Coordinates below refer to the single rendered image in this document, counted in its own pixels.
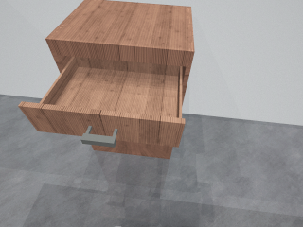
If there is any handle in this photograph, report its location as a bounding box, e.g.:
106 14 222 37
81 126 118 148

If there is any cabinet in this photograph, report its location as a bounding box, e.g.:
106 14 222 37
45 0 195 159

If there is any drawer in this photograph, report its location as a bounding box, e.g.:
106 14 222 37
18 57 186 148

